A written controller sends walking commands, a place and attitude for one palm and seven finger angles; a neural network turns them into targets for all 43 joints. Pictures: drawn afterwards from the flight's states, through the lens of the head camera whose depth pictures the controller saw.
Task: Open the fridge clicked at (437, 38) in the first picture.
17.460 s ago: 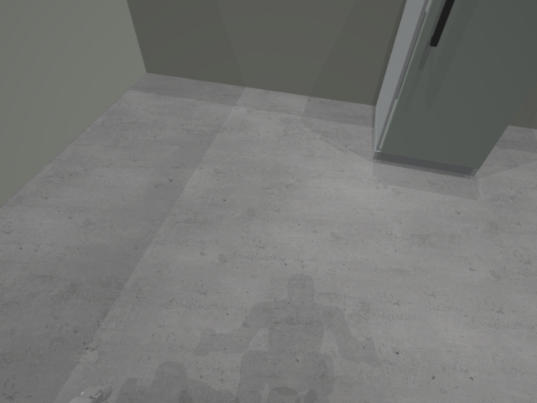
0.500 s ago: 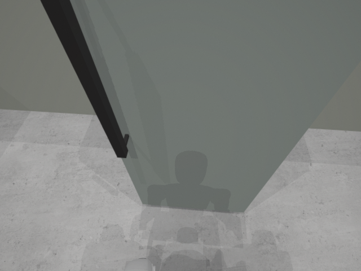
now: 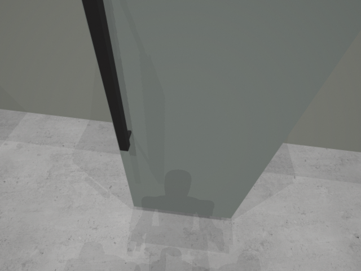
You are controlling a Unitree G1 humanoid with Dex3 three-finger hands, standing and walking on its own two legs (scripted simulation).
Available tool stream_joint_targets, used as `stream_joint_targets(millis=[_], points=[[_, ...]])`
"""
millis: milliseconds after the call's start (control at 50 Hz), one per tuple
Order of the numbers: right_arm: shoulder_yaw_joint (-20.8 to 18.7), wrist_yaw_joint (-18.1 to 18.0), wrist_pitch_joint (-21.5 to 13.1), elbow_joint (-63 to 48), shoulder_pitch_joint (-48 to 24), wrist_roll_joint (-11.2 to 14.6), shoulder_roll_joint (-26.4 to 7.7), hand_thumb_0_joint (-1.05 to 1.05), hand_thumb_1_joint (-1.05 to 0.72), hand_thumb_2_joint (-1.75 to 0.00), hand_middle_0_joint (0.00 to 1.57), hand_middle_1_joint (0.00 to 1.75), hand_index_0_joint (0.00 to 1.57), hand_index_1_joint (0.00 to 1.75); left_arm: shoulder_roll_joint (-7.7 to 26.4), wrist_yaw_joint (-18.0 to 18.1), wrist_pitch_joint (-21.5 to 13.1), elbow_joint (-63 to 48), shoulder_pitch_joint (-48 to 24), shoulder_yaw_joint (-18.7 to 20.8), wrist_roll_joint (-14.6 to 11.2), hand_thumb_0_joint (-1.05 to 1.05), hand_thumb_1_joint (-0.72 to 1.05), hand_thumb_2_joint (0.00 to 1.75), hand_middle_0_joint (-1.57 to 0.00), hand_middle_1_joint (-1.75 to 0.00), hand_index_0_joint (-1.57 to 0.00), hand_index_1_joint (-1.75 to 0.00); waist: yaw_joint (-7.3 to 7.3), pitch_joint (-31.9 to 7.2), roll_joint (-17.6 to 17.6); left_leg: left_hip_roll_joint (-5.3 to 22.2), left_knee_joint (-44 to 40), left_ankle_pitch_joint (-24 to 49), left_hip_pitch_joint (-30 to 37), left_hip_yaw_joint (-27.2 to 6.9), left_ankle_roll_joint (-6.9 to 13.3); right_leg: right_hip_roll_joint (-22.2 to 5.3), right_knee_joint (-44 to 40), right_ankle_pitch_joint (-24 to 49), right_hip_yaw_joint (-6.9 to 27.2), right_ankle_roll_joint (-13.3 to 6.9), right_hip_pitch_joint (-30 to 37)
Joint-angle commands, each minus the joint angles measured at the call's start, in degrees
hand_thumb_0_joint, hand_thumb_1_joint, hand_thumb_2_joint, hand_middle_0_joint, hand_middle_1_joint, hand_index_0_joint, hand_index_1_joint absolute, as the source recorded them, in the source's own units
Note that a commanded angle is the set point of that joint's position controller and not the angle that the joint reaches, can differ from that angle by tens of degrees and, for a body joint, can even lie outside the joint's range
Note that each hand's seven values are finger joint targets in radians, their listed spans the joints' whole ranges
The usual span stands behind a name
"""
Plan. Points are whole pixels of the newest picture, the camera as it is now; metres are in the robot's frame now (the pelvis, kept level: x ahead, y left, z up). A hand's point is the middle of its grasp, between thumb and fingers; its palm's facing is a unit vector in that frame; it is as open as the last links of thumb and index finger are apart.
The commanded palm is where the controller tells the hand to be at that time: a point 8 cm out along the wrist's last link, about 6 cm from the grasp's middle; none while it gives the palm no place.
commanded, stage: come to a stop and stand still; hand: left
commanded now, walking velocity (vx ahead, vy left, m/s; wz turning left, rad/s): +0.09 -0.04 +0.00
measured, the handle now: (113, 73) +0.47 +0.20 +0.18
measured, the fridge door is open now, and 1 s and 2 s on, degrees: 0 0 0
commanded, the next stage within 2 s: look again from close up in 1.24 s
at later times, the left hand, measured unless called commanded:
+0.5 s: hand out of the picture -0.04 +0.11 -0.18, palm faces +0.02 -0.99 -0.11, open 7.4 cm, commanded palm none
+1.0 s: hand out of the picture +0.01 +0.15 -0.18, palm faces +0.01 -0.97 -0.23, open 7.4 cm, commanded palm none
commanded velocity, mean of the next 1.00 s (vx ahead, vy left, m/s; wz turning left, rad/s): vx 0.01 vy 0.00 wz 0.00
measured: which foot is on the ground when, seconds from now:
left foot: down 0.00-1.00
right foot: up 0.00-0.04, down 0.06-1.00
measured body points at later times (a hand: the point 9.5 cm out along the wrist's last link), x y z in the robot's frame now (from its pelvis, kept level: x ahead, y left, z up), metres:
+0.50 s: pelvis -0.01 -0.03 +0.00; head +0.00 -0.02 +0.45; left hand -0.04 +0.16 -0.17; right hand -0.06 -0.24 -0.15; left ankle +0.03 +0.06 -0.74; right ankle -0.07 -0.15 -0.74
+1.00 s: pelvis +0.00 -0.02 -0.01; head +0.01 -0.03 +0.44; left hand +0.01 +0.21 -0.16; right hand +0.02 -0.25 -0.17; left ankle +0.03 +0.06 -0.74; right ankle -0.07 -0.15 -0.74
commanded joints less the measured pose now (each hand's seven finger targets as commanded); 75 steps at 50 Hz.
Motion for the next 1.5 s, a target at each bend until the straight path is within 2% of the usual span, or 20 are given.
stream_joint_targets(millis=[0, 40, 60, 120, 140, 200, 300, 500, 560, 580, 600, 620, 660, 700, 720, 780, 900, 920, 1240, 1480], points=[[-1.7, -0.2, -1.2, 0.2, 4.8, 0.5, -7.8, 0.0, -0.9, -0.9, 0.2, 0.3, 0.2, 0.3, 2.4, 0.1, -2.1, 0.8, 5.5, -0.1, 0.0, 0.0, 0.9, 0.9, -0.2, -0.3, -0.2, -0.3, -1.05, -1.8, 3.2, 11.8, -10.5, -10.7, 3.2, -13.8, -0.6, 0.3, -18.1, 8.3, -0.6, -0.5, 4.6], [-1.0, 0.1, -1.5, 0.5, 4.6, 0.8, -5.9, 0.0, -0.9, -0.9, 0.2, 0.3, 0.2, 0.3, 4.3, 0.3, -2.8, 1.8, 6.8, -0.1, -0.1, 0.0, 0.9, 0.9, -0.2, -0.3, -0.2, -0.3, -1.13, 0.1, 2.0, 8.5, -7.1, -7.5, 2.1, -10.1, -3.1, -3.7, -20.1, 8.4, 4.3, -2.5, 3.7], [-0.8, 0.2, -1.7, 0.8, 4.7, 0.7, -5.7, 0.0, -0.9, -0.9, 0.2, 0.3, 0.2, 0.3, 4.7, 0.2, -2.9, 2.1, 7.1, -0.1, -0.2, 0.0, 0.9, 0.9, -0.2, -0.3, -0.2, -0.3, -1.39, 0.3, 2.4, 7.4, -6.1, -6.4, 3.8, -8.8, -3.6, -4.8, -20.3, 6.8, 4.9, -3.2, 1.5], [-1.0, 0.1, -1.8, 2.2, 5.6, 0.7, -5.9, 0.0, -0.9, -0.9, 0.2, 0.3, 0.2, 0.3, 3.7, 0.2, -3.4, 3.0, 6.0, -0.6, -0.3, 0.0, 0.9, 0.9, -0.2, -0.3, -0.2, -0.3, -2.1, 0.9, -4.1, 8.3, -4.8, -0.2, 6.9, -8.2, -3.5, -3.5, -20.1, 10.3, 3.9, -2.2, -0.8], [-0.7, 0.1, -1.8, 2.8, 5.8, 0.7, -6.0, 0.0, -0.9, -0.9, 0.2, 0.3, 0.2, 0.3, 3.2, 0.3, -3.5, 3.3, 6.0, -0.9, -0.4, 0.0, 0.9, 0.9, -0.2, -0.3, -0.2, -0.3, -2.14, 1.7, -4.1, 8.5, -5.2, 0.5, 7.2, -8.0, -3.5, -3.7, -20.5, 10.5, 3.8, -1.9, -1.4], [-0.1, 0.0, -1.6, 4.6, 6.3, 0.9, -5.5, 0.0, -0.9, -0.9, 0.2, 0.3, 0.2, 0.3, 2.7, 0.5, -3.5, 4.3, 7.1, -1.2, -0.7, 0.0, 0.9, 0.9, -0.2, -0.3, -0.2, -0.3, -1.88, 3.9, -0.7, 8.7, -6.6, -0.4, 6.6, -8.2, -3.9, -3.5, -21.6, 9.9, 4.1, -1.6, -1.7], [0.4, -0.3, -1.3, 6.6, 7.8, 0.9, -4.6, 0.0, -0.9, -0.9, 0.2, 0.3, 0.2, 0.3, 2.2, 0.8, -3.4, 5.7, 9.1, -1.6, -0.9, 0.0, 0.9, 0.9, -0.2, -0.3, -0.2, -0.3, -1.66, 4.9, 1.6, 8.4, -7.2, -1.0, 5.7, -7.9, -4.4, -3.5, -22.7, 9.1, 4.3, -1.7, -1.0], [0.6, -0.6, -1.7, 8.3, 10.1, 0.9, -3.2, 0.0, -0.9, -0.9, 0.2, 0.3, 0.2, 0.3, 0.8, 1.2, -3.7, 6.3, 10.7, -1.6, -1.0, 0.0, 0.9, 0.9, -0.2, -0.3, -0.2, -0.3, -1.3, 2.2, 1.5, 8.8, -6.3, 3.0, 6.2, -7.9, -4.5, -3.4, -22.0, 12.4, 3.8, -1.8, 1.3], [0.6, -0.7, -1.8, 8.5, 10.2, 1.0, -2.9, 0.0, -0.9, -0.9, 0.2, 0.3, 0.2, 0.3, 0.4, 1.3, -3.7, 6.4, 10.7, -1.6, -0.9, 0.0, 0.9, 0.9, -0.2, -0.3, -0.2, -0.3, -1.26, 3.3, 1.6, 9.1, -6.1, 4.2, 5.7, -7.7, -4.5, -3.3, -21.9, 13.3, 3.8, -1.7, 0.9], [1.2, 0.4, -3.0, 4.0, 5.7, 1.1, -6.2, 0.0, -0.9, -0.9, 0.2, 0.3, 0.2, 0.3, 2.5, 3.0, -5.6, 5.9, 11.2, -2.5, 0.7, 0.0, 0.9, 0.9, -0.2, -0.3, -0.2, -0.3, -0.41, 5.4, 6.8, 8.6, 5.2, 11.6, 1.2, -7.5, -5.2, -4.3, -20.5, 23.9, 5.3, -2.7, -2.2], [0.7, 0.7, -2.3, 3.0, 9.2, 0.5, -3.9, 0.0, -0.9, -0.9, 0.2, 0.3, 0.2, 0.3, 4.4, 2.6, -5.3, 3.1, 9.2, -1.5, 0.0, 0.0, 0.9, 0.9, -0.2, -0.3, -0.2, -0.3, -3.44, 3.4, 8.5, 7.8, 3.7, -1.3, 1.2, -8.0, -4.5, -4.6, -19.2, 9.6, 5.0, -4.3, -3.6], [0.9, 0.7, -2.4, 3.4, 8.7, 0.1, -3.6, 0.0, -0.9, -0.9, 0.2, 0.3, 0.2, 0.3, 4.2, 2.2, -5.7, 2.8, 8.5, -1.2, 0.2, 0.0, 0.9, 0.9, -0.2, -0.3, -0.2, -0.3, -2.36, 3.5, 11.1, 7.4, 3.0, 1.4, 1.0, -8.4, -4.4, -4.3, -18.2, 12.7, 4.6, -4.6, -3.0], [0.8, 0.3, -2.4, 2.2, 10.9, 0.4, -4.5, 0.0, -0.9, -0.9, 0.2, 0.3, 0.2, 0.3, 2.8, 1.8, -5.5, 2.6, 8.7, -1.6, -0.3, 0.0, 0.9, 0.9, -0.2, -0.3, -0.2, -0.3, -2.64, 0.5, 5.4, 8.2, 2.9, 0.7, 0.0, -9.1, -3.0, -2.0, -15.7, 9.0, 3.2, -4.5, -1.0], [0.8, 0.2, -2.6, 1.5, 10.6, 0.4, -4.9, 0.0, -0.9, -0.9, 0.2, 0.3, 0.2, 0.3, 1.9, 1.7, -5.2, 2.5, 8.6, -1.9, -0.5, 0.0, 0.9, 0.9, -0.2, -0.3, -0.2, -0.3, -2.4, -1.5, 1.4, 8.4, 2.8, 2.9, 0.7, -9.7, -2.4, -1.5, -13.8, 10.6, 3.1, -4.4, -0.4], [0.9, 0.1, -2.7, 1.2, 10.5, 0.4, -5.1, 0.0, -0.9, -0.9, 0.2, 0.3, 0.2, 0.3, 1.7, 1.7, -5.2, 2.2, 8.7, -2.0, -0.4, 0.0, 0.9, 0.9, -0.2, -0.3, -0.2, -0.3, -2.02, -1.8, 1.8, 8.5, 3.0, 5.5, 0.9, -9.5, -2.1, -1.5, -13.1, 12.3, 3.0, -4.2, 0.0], [0.9, 0.0, -2.6, 0.9, 9.6, 0.5, -6.0, 0.0, -0.9, -0.9, 0.2, 0.3, 0.2, 0.3, 2.2, 1.8, -4.7, 1.7, 8.4, -2.0, -0.5, 0.0, 0.9, 0.9, -0.2, -0.3, -0.2, -0.3, -1.69, 0.3, -0.9, 8.7, 2.6, 6.8, 0.5, -9.4, -1.9, -1.4, -12.6, 12.6, 3.1, -3.7, -1.1], [0.9, 0.1, -2.4, 0.7, 7.8, 0.5, -7.2, 0.0, -0.9, -0.9, 0.2, 0.3, 0.2, 0.3, 4.1, 1.7, -3.9, 0.7, 8.1, -1.8, -0.5, 0.0, 0.9, 0.9, -0.2, -0.3, -0.2, -0.3, -1.19, 2.4, 0.6, 8.9, 0.4, 5.3, 0.4, -9.2, -1.9, -1.4, -12.8, 10.8, 3.1, -3.3, -1.8], [0.9, 0.0, -2.6, 0.7, 7.5, 0.5, -7.2, 0.0, -0.9, -0.9, 0.2, 0.3, 0.2, 0.3, 4.5, 1.6, -4.0, 0.6, 8.3, -1.7, -0.3, 0.0, 0.9, 0.9, -0.2, -0.3, -0.2, -0.3, -0.88, 1.6, 1.4, 8.8, 0.8, 8.0, 0.8, -8.9, -1.7, -1.6, -12.6, 13.1, 3.0, -3.2, -0.8], [0.3, -0.2, -2.6, 0.9, 2.9, 0.8, -9.9, 0.0, -0.9, -0.9, 0.2, 0.3, 0.2, 0.3, 8.0, 1.1, -3.8, -0.2, 6.6, -1.4, -0.3, 0.0, 0.9, 0.9, -0.2, -0.3, -0.2, -0.3, -0.82, -1.9, 2.2, 9.4, 1.2, 13.1, 5.6, -7.3, -2.2, -2.7, -14.4, 20.3, 3.9, -2.6, 0.9], [0.2, -0.1, -2.5, 1.9, 1.1, 0.9, -11.1, 0.0, -0.9, -0.9, 0.2, 0.3, 0.2, 0.3, 9.0, 0.7, -3.6, 0.7, 5.4, -1.3, -0.3, 0.0, 0.9, 0.9, -0.2, -0.3, -0.2, -0.3, -0.65, -0.7, 2.3, 9.8, -1.4, 8.6, 5.6, -7.8, -2.4, -2.9, -16.6, 16.6, 4.4, -2.6, 0.7]])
